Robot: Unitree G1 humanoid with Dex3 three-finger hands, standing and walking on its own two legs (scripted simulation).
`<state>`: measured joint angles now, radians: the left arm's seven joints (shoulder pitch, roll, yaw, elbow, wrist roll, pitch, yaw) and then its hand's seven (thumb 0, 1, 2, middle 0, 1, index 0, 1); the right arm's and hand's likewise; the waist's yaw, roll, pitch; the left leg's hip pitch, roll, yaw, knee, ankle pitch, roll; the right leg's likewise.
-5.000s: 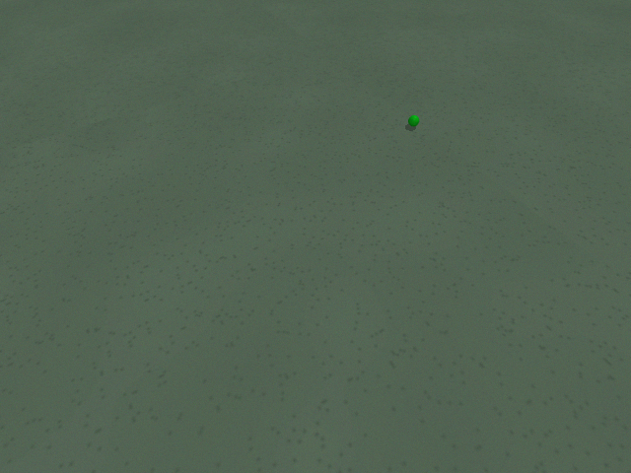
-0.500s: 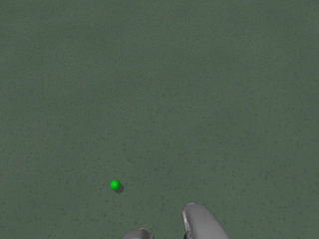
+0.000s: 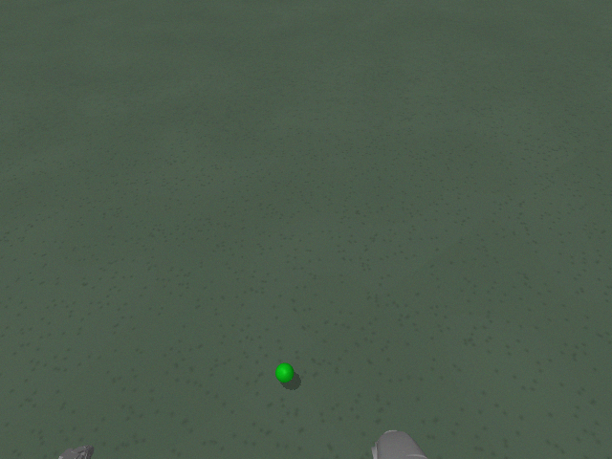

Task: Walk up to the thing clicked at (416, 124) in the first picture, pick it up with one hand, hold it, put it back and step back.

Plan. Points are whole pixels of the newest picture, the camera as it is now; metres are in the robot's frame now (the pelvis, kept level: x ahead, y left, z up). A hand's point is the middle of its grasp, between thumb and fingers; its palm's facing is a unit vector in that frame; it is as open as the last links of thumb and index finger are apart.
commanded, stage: walk up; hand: left
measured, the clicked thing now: (284, 372) +0.51 +0.15 -0.69
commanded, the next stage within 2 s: none
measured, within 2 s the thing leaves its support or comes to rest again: neither
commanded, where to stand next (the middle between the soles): +0.12 -0.06 m, yaw -2 degrees
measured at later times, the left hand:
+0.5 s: hand (209, 447) +0.17 +0.19 -0.13, palm faces -0.10 -0.94 -0.33, open 7.4 cm
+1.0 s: hand (213, 457) +0.15 +0.17 -0.11, palm faces -0.06 -0.89 -0.46, open 7.4 cm
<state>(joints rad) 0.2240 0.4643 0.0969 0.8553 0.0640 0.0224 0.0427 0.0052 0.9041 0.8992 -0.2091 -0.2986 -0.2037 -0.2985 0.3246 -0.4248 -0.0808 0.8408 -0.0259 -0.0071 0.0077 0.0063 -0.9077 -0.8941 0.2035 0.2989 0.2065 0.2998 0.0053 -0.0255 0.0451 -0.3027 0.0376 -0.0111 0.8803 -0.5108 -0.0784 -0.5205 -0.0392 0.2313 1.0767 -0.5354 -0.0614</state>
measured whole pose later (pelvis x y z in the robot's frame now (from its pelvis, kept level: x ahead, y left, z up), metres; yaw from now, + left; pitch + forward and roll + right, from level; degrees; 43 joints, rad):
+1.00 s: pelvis +0.05 -0.10 +0.02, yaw -3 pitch -2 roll -1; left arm 0.15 0.37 0.05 0.94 0.01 -0.03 0.03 0.00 0.91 0.90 -0.21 -0.30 -0.20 -0.30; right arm 0.10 -0.41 -0.04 0.88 -0.01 0.04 0.00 0.01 -0.90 -0.89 0.21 0.30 0.21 0.30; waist 0.01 0.08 0.18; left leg -0.50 0.03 -0.06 0.83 -0.32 0.01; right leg -0.29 0.02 -0.04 0.77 -0.45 -0.02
